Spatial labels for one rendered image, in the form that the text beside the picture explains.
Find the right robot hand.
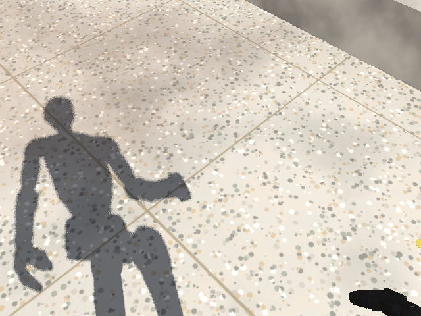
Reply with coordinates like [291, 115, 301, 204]
[349, 288, 421, 316]

